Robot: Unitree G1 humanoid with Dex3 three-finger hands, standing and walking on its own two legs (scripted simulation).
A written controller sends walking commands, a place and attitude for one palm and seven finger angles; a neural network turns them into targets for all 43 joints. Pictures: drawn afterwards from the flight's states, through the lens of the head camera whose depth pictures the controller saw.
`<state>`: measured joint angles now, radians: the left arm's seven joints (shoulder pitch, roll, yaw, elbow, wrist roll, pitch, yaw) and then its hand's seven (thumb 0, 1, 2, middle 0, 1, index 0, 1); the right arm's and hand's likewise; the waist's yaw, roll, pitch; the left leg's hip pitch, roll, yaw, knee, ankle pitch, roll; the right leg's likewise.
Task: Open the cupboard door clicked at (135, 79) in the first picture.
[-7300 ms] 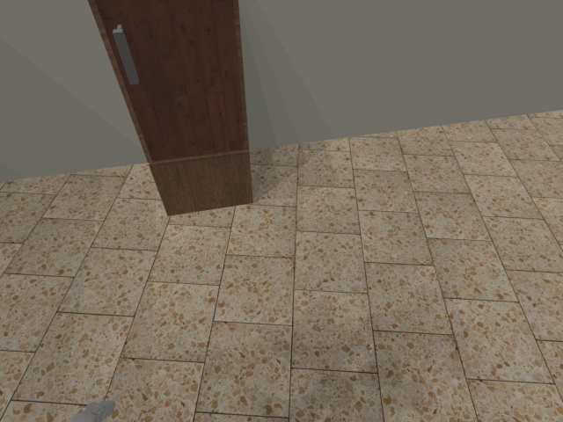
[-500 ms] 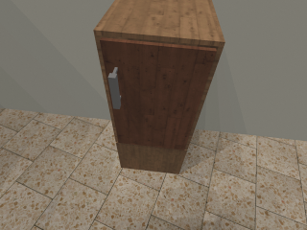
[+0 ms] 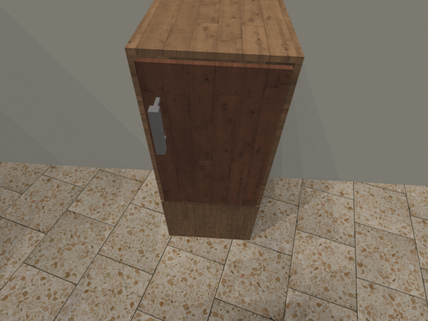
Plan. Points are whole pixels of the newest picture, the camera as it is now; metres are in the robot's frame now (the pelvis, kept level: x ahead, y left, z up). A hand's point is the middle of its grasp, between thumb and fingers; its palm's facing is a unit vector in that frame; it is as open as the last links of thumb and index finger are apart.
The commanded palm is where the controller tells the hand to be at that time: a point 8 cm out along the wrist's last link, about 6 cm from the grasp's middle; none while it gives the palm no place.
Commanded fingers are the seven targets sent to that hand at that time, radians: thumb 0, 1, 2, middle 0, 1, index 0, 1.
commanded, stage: look again from close up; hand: left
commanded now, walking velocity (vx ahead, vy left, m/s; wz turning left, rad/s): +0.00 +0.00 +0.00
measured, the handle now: (159, 126) +0.58 +0.19 +0.01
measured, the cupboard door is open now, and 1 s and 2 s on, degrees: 0 0 0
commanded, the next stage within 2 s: shuffle to correct the standing spot in 0.54 s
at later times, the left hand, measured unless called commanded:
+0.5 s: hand out of the picture -0.01 +0.18 -0.18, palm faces +0.03 -0.98 -0.19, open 7.4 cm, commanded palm none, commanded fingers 0.00 0.90 0.90 -0.20 -0.30 -0.20 -0.30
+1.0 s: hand out of the picture -0.04 +0.15 -0.18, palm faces +0.06 -0.99 -0.16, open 7.4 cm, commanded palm none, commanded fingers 0.00 0.90 0.90 -0.20 -0.30 -0.20 -0.30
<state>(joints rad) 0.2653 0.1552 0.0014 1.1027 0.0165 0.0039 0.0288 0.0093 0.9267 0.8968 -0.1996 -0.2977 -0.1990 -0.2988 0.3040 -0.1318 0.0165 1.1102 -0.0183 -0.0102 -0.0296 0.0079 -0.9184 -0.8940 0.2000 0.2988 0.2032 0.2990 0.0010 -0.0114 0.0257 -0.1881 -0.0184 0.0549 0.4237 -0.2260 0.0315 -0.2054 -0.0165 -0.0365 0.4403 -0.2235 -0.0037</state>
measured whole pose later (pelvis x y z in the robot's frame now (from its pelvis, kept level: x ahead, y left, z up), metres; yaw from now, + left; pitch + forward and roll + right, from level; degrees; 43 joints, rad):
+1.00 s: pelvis +0.01 -0.01 -0.01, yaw +0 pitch -1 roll +0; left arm 0.42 0.13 0.02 1.08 0.04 -0.01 0.01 0.00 0.91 0.90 -0.20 -0.30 -0.20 -0.30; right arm 0.36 -0.14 -0.01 1.08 -0.03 -0.01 -0.02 0.01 -0.91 -0.89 0.20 0.30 0.20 0.30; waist 0.00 0.00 -0.01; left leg -0.24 0.00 0.04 0.55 -0.31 0.03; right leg -0.24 0.00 -0.05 0.54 -0.29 -0.03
